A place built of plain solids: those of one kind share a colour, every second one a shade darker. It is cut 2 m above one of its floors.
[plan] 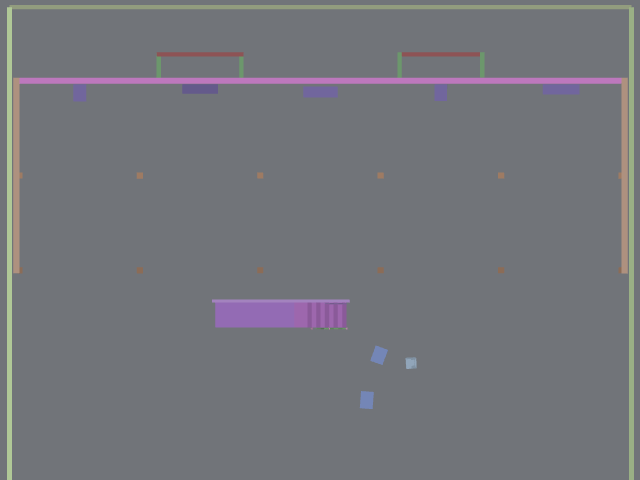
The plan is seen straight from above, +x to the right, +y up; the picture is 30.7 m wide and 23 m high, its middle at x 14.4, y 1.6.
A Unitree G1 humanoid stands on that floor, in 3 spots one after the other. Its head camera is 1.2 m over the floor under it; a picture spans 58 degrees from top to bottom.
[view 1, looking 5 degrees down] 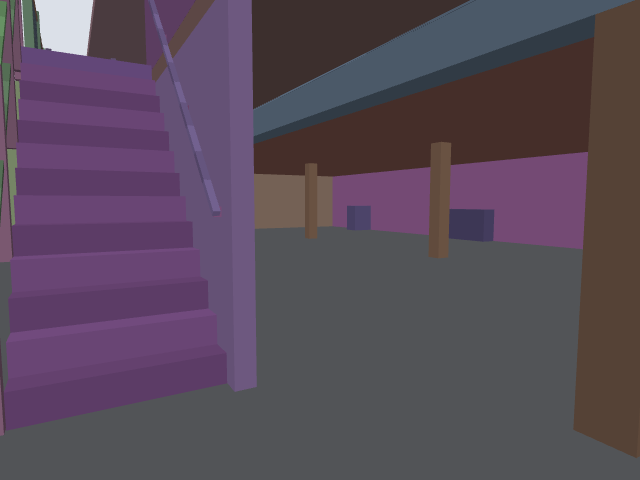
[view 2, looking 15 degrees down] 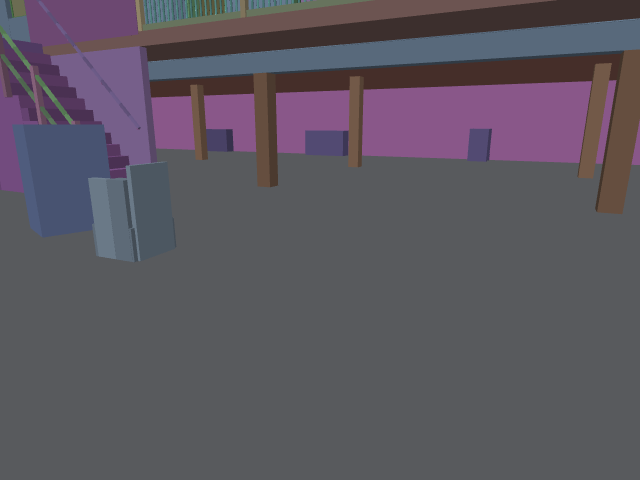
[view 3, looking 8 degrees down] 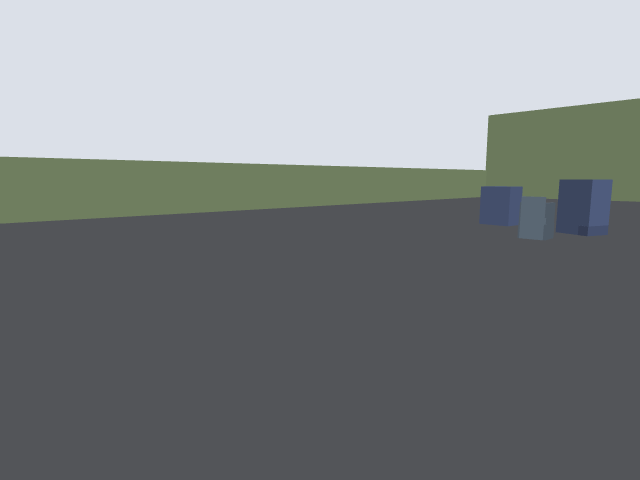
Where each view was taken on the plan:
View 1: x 18.39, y -2.26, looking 150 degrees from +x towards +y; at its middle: ground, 13.77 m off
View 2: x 22.17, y -7.10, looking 117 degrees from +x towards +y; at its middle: ground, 4.64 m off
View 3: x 27.96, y -0.70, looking -132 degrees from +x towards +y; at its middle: ground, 8.62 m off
